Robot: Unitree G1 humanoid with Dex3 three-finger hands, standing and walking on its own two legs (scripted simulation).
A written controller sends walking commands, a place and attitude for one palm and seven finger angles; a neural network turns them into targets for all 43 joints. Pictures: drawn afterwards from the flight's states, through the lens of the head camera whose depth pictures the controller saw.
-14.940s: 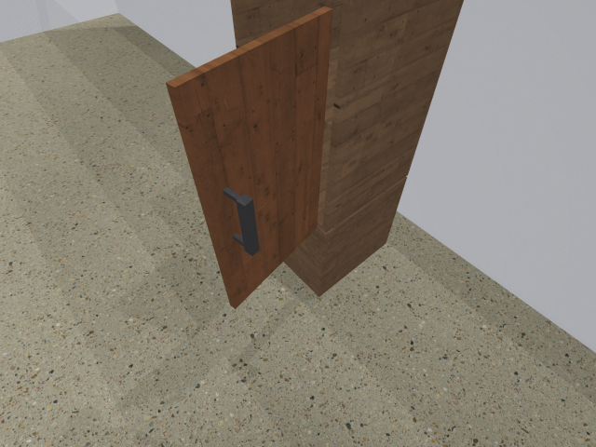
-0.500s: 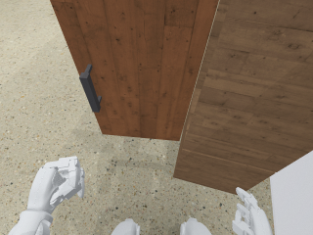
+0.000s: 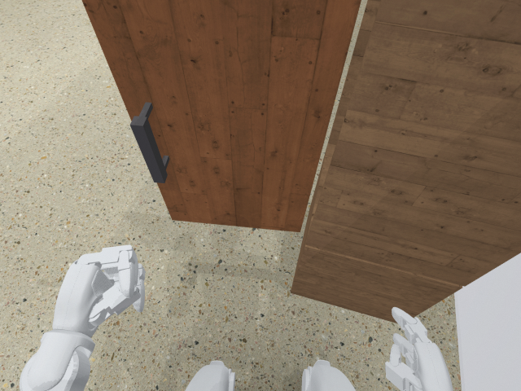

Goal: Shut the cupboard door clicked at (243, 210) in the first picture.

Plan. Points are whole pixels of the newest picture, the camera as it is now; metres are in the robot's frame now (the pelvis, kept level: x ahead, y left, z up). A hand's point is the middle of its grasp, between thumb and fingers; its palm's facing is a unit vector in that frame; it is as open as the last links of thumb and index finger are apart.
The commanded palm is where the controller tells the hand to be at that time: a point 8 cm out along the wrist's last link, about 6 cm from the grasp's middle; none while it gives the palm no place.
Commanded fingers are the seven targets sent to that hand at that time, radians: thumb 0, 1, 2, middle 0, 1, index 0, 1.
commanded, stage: bring the fist close to the handle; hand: left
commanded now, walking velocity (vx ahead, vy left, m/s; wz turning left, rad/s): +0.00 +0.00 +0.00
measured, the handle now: (154, 144) +0.50 +0.22 +0.06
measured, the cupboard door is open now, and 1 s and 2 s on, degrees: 100 100 91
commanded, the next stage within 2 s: push the door shut along its arc in 1.22 s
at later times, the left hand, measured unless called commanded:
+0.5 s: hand (143, 228) +0.33 +0.20 +0.06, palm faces -0.05 -1.00 -0.03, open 3.1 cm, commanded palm +0.32 +0.25 +0.06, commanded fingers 0.00 0.90 0.90 -1.30 -1.50 -1.30 -1.50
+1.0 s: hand (158, 185) +0.41 +0.19 +0.06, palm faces -0.06 -1.00 -0.02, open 3.1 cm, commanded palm +0.38 +0.25 +0.06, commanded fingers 0.00 0.90 0.90 -1.30 -1.50 -1.30 -1.50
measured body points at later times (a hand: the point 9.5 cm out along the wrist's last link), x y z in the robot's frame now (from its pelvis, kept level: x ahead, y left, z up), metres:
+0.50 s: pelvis -0.01 +0.01 +0.01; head +0.07 +0.01 +0.45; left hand +0.33 +0.25 +0.06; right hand +0.13 -0.25 -0.08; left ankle +0.00 +0.11 -0.65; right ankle +0.03 -0.12 -0.65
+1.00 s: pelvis +0.00 +0.01 +0.01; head +0.10 +0.02 +0.45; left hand +0.41 +0.25 +0.06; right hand +0.07 -0.26 -0.10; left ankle +0.00 +0.11 -0.65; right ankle +0.03 -0.12 -0.65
